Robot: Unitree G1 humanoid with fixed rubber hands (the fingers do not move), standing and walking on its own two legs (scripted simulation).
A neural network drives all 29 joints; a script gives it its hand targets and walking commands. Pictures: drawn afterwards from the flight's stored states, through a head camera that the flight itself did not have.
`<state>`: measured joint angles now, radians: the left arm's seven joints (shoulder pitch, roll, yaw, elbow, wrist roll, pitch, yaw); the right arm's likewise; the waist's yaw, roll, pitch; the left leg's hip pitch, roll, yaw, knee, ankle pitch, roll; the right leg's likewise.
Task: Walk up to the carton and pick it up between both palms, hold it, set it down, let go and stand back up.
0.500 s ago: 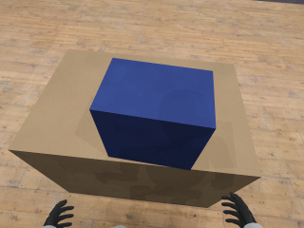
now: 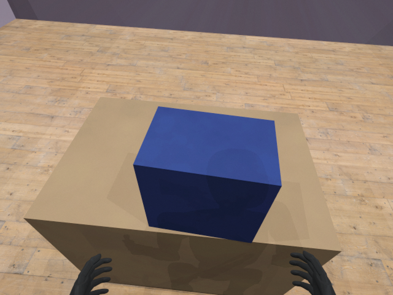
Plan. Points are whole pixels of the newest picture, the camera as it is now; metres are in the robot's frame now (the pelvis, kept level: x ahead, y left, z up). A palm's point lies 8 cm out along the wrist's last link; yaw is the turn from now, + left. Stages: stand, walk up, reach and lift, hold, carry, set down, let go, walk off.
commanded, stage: reach and lift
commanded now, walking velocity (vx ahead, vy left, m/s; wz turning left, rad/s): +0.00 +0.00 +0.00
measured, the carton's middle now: (206, 177) +0.40 +0.00 -0.01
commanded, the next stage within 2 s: none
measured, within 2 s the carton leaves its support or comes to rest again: neither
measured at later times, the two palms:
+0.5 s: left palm (74, 292) +0.15 +0.25 -0.05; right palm out of the picture +0.15 -0.22 -0.05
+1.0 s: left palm (72, 269) +0.18 +0.26 -0.02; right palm (315, 273) +0.19 -0.21 -0.03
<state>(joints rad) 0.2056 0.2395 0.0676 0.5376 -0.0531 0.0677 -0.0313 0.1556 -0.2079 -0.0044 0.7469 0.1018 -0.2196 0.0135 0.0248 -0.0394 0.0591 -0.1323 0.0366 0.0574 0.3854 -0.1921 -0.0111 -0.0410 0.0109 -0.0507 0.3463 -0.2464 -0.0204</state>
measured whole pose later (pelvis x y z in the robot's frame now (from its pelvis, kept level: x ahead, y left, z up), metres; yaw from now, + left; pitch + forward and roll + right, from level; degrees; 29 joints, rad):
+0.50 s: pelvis +0.00 +0.00 +0.00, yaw -1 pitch -3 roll +0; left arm 0.30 0.30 -0.01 0.47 -0.19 -0.20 -0.04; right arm 0.30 -0.15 -0.03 0.51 0.14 -0.28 0.00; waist 0.03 -0.02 0.04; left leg -0.14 0.03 0.06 0.39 -0.19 -0.01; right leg -0.06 0.01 -0.03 0.37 -0.26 -0.02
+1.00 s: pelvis +0.01 +0.00 -0.01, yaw +0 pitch -3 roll +0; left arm 0.25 0.34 -0.04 0.53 -0.28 -0.44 -0.07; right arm 0.23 -0.17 0.04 0.56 0.26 -0.46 -0.03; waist 0.02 0.00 0.03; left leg -0.16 0.03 0.04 0.46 -0.25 -0.01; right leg -0.08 0.01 -0.04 0.43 -0.31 -0.02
